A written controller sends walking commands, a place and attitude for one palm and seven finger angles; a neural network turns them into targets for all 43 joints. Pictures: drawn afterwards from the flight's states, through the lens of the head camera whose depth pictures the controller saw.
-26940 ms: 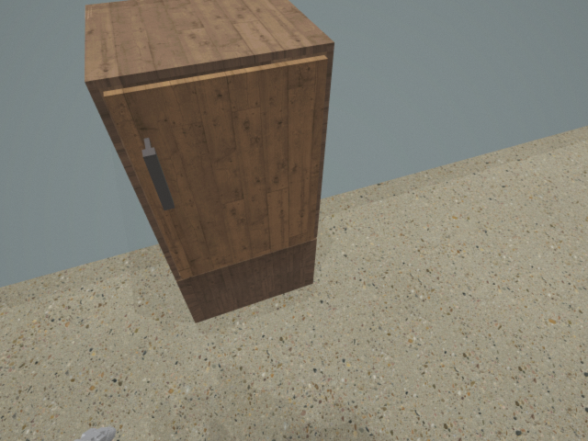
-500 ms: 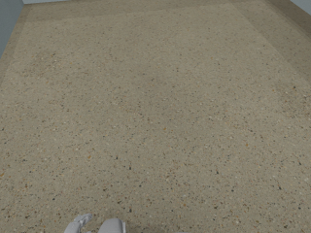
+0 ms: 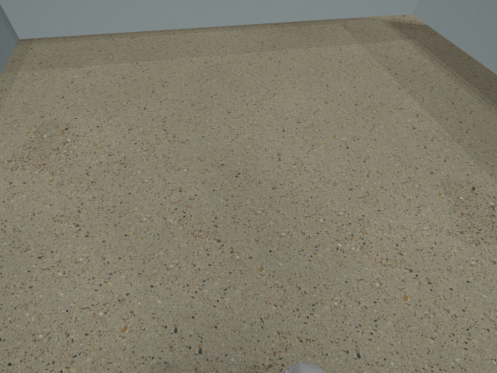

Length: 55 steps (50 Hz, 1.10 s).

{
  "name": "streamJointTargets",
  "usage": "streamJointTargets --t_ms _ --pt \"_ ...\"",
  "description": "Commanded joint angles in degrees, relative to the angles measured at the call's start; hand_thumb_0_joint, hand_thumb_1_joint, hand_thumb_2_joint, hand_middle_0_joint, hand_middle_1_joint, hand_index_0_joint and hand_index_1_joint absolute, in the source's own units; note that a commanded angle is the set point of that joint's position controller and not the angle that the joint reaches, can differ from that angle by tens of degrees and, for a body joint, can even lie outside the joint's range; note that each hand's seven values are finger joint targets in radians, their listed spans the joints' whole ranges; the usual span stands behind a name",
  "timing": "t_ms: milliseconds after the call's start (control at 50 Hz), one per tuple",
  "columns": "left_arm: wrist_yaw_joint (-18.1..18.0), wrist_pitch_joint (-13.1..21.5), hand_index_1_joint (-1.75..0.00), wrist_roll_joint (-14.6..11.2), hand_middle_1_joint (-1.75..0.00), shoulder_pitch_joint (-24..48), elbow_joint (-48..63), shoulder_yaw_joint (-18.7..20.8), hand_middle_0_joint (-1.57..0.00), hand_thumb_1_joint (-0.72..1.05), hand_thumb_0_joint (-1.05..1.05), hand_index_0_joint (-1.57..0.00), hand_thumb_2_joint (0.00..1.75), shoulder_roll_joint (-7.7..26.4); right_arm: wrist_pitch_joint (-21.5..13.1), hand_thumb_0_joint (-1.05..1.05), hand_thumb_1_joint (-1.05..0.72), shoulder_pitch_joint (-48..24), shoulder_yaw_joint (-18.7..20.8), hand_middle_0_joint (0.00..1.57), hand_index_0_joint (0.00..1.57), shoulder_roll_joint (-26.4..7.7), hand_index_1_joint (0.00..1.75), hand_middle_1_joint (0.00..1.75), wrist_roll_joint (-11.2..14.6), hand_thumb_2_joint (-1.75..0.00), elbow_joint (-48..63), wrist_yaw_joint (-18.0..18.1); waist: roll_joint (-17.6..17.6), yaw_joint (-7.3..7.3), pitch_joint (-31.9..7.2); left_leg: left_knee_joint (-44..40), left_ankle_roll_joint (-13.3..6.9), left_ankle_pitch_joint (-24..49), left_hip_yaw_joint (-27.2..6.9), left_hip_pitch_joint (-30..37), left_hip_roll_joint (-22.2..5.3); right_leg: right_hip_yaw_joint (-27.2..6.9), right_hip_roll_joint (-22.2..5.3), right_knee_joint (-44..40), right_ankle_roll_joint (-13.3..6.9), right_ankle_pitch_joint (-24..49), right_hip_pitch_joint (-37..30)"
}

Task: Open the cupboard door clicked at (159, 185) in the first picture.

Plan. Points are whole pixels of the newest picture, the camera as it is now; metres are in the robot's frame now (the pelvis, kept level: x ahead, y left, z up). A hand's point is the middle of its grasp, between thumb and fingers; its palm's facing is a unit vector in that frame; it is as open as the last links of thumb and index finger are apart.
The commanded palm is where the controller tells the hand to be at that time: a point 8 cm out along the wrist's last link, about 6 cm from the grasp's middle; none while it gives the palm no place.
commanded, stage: turn to face it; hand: left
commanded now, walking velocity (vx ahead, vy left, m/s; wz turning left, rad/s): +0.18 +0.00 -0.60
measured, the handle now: out of the picture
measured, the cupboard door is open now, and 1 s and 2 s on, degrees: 36 36 36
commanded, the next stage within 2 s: none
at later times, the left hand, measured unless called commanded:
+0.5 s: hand (183, 316) +0.24 +0.16 -0.19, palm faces +0.16 -0.98 -0.13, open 7.3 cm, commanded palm none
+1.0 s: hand (190, 345) +0.18 +0.13 -0.14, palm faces +0.46 -0.84 -0.30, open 7.4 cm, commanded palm none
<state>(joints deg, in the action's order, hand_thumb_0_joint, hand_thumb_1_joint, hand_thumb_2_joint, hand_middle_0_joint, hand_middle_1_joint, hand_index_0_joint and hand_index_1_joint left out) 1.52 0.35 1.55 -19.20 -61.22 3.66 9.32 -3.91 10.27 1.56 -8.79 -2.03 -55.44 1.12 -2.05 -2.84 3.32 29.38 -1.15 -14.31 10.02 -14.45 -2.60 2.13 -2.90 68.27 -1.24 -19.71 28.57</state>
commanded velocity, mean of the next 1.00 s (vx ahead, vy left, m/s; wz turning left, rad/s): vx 0.00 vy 0.00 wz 0.59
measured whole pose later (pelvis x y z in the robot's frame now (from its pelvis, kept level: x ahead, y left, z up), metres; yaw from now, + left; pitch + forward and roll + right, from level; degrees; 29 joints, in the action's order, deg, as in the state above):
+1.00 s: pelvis +0.22 -0.09 +0.01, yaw +28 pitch +1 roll +3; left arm -1.5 0.1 1.3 -13.3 -51.7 2.4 11.0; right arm 4.8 7.2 5.4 -15.9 -1.1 -53.5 -1.0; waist 0.1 0.9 4.8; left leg 65.3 4.1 -24.0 1.2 -29.7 -0.6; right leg 10.2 -5.3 29.9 -2.5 -17.5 13.0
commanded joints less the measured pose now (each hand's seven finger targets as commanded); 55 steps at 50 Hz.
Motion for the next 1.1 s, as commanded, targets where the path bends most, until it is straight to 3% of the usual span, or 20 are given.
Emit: streamJointTargets --t_ms 0,120,140,180,200,220,300,400,420,440,460,580,680,740,760,780,800,860,900,1080 --pt "1.0 0.2 -0.3 0.1 -0.3 3.3 6.4 0.7 -0.2 0.9 0.0 -0.2 0.9 1.1 -0.2 0.0 -0.9 6.6 2.5 0.2 0.2 -8.9 0.3 0.3 0.3 -0.9 0.8 0.1 9.6 2.14 0.0 -18.0 -5.1 5.6 -3.4 -2.5 -15.6 1.2 -4.0 -14.6 1.7 4.9 -1.0" --pt "-0.2 1.4 -0.3 0.1 -0.3 1.1 4.2 0.0 -0.2 0.9 0.0 -0.2 0.9 3.4 1.3 0.0 -0.9 9.5 1.5 0.2 0.2 -8.5 0.3 0.3 0.6 -0.9 -2.4 -0.2 6.0 0.5 -1.5 -7.0 -3.2 7.2 -3.4 -5.3 -10.2 5.9 0.4 -35.0 1.9 13.2 -20.0" --pt "-0.6 2.2 -0.3 0.1 -0.3 -1.6 3.3 0.3 -0.2 0.9 0.0 -0.2 0.9 6.4 1.3 0.0 -0.9 9.9 1.1 0.2 0.2 -7.1 0.3 0.3 1.0 -0.9 -2.8 -0.4 2.3 -0.96 -3.2 -1.1 -1.0 3.6 -2.4 -8.2 -6.8 2.2 -2.4 -38.4 1.2 17.0 -26.5" --pt "-1.6 2.9 -0.3 -0.3 -0.3 -8.1 1.5 1.7 -0.2 0.9 0.0 -0.2 0.9 15.9 2.2 0.0 -0.9 13.0 0.9 0.2 0.2 -4.4 0.3 0.3 1.6 -0.9 -2.3 -0.7 -13.1 -2.52 -10.7 22.5 2.7 -24.6 -0.9 -15.7 0.7 -16.9 -24.3 -47.6 -8.2 25.1 -35.1" --pt "-2.2 2.8 -0.3 -0.5 -0.3 -6.3 2.0 1.6 -0.2 0.9 0.0 -0.2 0.9 15.2 2.6 0.0 -0.9 9.3 1.1 0.2 0.2 -4.5 0.3 0.3 1.8 -0.9 -1.5 -0.2 -13.8 -3.52 -10.2 31.6 2.7 -25.3 -5.9 -18.2 -0.6 -18.2 -25.3 -48.5 -10.9 32.0 -33.3" --pt "-2.7 2.8 -0.3 -0.4 -0.3 -3.8 2.5 1.5 -0.2 0.9 0.0 -0.2 0.9 14.3 2.7 0.0 -0.9 8.4 1.3 0.2 0.2 -5.5 0.3 0.3 1.9 -0.9 -1.3 0.0 -18.3 -2.54 -10.0 37.5 3.1 -22.7 -8.0 -21.0 -1.6 -17.5 -25.3 -47.5 -11.6 38.3 -33.3" --pt "-3.5 1.4 -0.3 0.0 -0.3 7.5 6.6 0.9 -0.2 0.9 0.0 -0.2 0.9 10.6 4.5 0.0 -0.9 9.5 1.0 0.2 0.2 -2.6 0.3 0.3 1.5 -0.9 -2.4 -1.0 -6.4 2.82 -6.2 28.2 3.6 -15.3 -7.1 -12.1 -3.8 1.2 -20.8 -46.8 -6.4 30.4 -18.3" --pt "-2.9 0.2 -0.3 -0.7 -0.3 10.3 8.1 1.5 -0.2 0.9 0.0 -0.2 0.9 10.6 5.0 0.0 -0.9 13.4 1.4 0.2 0.2 -3.2 0.3 0.3 0.8 -0.9 -2.1 -1.9 -2.2 5.4 -3.5 4.5 3.5 0.6 -0.9 -0.6 -0.2 9.1 -16.1 -38.1 -0.9 14.1 -11.7" --pt "-2.7 -0.4 -0.3 -1.0 -0.3 9.8 8.8 1.4 -0.2 0.9 0.0 -0.2 0.9 9.1 4.7 0.0 -0.9 15.1 2.1 0.2 0.2 -6.2 0.3 0.3 0.7 -0.9 -1.8 -2.0 6.1 6.2 -4.1 -2.1 1.9 7.5 -7.2 2.9 -3.3 10.7 -13.0 -30.8 1.5 6.2 -8.2" --pt "-2.5 -0.9 -0.3 -1.3 -0.3 9.1 10.9 1.0 -0.2 0.9 0.0 -0.2 0.9 5.6 4.4 0.0 -0.9 17.1 3.5 0.2 0.2 -12.2 0.3 0.3 0.2 -0.9 -0.5 -1.6 22.8 7.03 -4.9 -8.6 -5.0 20.5 -27.9 5.5 -17.1 11.5 -5.2 -18.0 5.8 -13.9 1.7" --pt "-2.7 -1.1 -0.3 -1.0 -0.3 14.1 13.5 0.6 -0.2 0.9 0.0 -0.2 0.9 5.5 4.5 0.0 -0.9 19.0 4.5 0.2 0.2 -15.7 0.3 0.3 -0.4 -0.9 -0.3 -0.7 19.4 9.81 -5.9 -12.1 -11.4 18.2 -37.2 2.4 -23.3 4.0 -2.2 -7.4 4.9 -20.3 3.0" --pt "-2.2 -0.8 -0.3 -0.8 -0.3 12.9 11.5 1.1 -0.2 0.9 0.0 -0.2 0.9 5.2 3.0 0.0 -0.9 8.7 3.7 0.2 0.2 -12.2 0.3 0.3 0.3 -0.9 3.1 0.7 10.4 4.73 -8.7 -5.9 -7.7 35.2 -22.2 7.8 -12.8 -1.9 -1.8 -5.2 6.2 -5.7 5.8" --pt "-2.3 -1.1 -0.3 -1.1 -0.3 11.6 12.8 0.9 -0.2 0.9 0.0 -0.2 0.9 5.4 4.4 0.0 -0.9 4.5 5.0 0.2 0.2 -14.4 0.3 0.3 0.2 -0.9 4.9 0.0 11.1 4.48 -8.0 -6.0 -7.7 26.9 -23.1 3.8 -11.2 0.2 1.5 -22.3 5.7 -5.9 -4.2" --pt "-2.4 -0.4 -0.3 -1.0 -0.3 4.6 11.9 1.4 -0.2 0.9 0.0 -0.2 0.9 7.1 5.2 0.0 -0.9 -0.6 5.5 0.2 0.2 -14.8 0.3 0.3 0.7 -0.9 6.9 -0.5 10.0 1.18 -8.2 -2.1 -4.9 17.5 -23.2 -3.6 -7.8 1.7 2.7 -39.1 5.0 5.3 -17.1" --pt "-2.8 0.2 -0.3 -0.5 -0.3 2.3 11.7 2.0 -0.2 0.9 0.0 -0.2 0.9 10.4 5.3 0.0 -0.9 -1.1 5.3 0.2 0.2 -12.4 0.3 0.3 1.3 -0.9 7.8 -0.8 1.5 0.19 -8.5 4.1 -1.5 5.5 -20.0 -11.6 -3.3 -4.4 -4.1 -48.3 3.4 7.2 -25.6" --pt "-3.3 0.6 -0.3 0.4 -0.3 1.2 11.8 3.1 -0.2 0.9 0.0 -0.2 0.9 16.5 5.3 0.0 -0.9 -1.7 4.5 0.2 0.2 -8.3 0.3 0.3 1.6 -0.9 9.4 -1.3 -17.5 -0.6 -7.3 19.0 3.6 -16.9 -9.4 -22.4 6.4 -22.3 -21.2 -53.4 -3.2 13.3 -29.2" --pt "-3.3 0.4 -0.3 0.0 -0.3 1.9 12.5 2.4 -0.2 0.9 0.0 -0.2 0.9 17.1 5.8 0.0 -0.9 -2.4 4.9 0.2 0.2 -11.1 0.3 0.3 1.0 -0.9 9.5 -1.6 -15.5 -0.77 -5.5 33.2 3.1 -22.0 -12.2 -20.9 4.2 -22.7 -26.8 -53.7 -7.8 13.2 -20.5" --pt "-3.6 0.5 -0.3 -0.4 -0.3 9.3 13.9 0.8 -0.2 0.9 0.0 -0.2 0.9 10.7 7.2 0.0 -0.9 -2.5 4.7 0.2 0.2 -9.4 0.3 0.3 0.8 -0.9 6.7 -2.3 -8.2 4.11 -1.4 44.0 4.4 -10.4 -12.4 -21.1 0.5 -7.9 -17.1 -49.7 -5.3 22.9 -16.6" --pt "-3.6 1.1 -0.3 -0.3 -0.3 7.0 13.6 0.6 -0.2 0.9 0.0 -0.2 0.9 10.1 7.2 0.0 -0.9 -2.9 4.0 0.2 0.2 -8.7 0.3 0.3 1.0 -0.9 6.3 -2.6 -8.7 3.56 -3.5 40.1 5.3 -9.1 -10.4 -20.3 0.5 -2.3 -15.3 -47.2 -4.3 34.5 -21.2" --pt "-3.5 0.8 -0.3 0.1 -0.3 0.0 11.3 1.6 -0.2 0.9 0.0 -0.2 0.9 13.1 7.0 0.0 -0.9 -9.9 2.6 0.2 0.2 -7.4 0.3 0.3 1.5 -0.9 8.1 -2.9 -8.9 0.12 -5.2 18.7 4.6 -11.3 -4.8 -14.1 0.9 3.2 -18.4 -43.5 -5.3 42.1 -28.9"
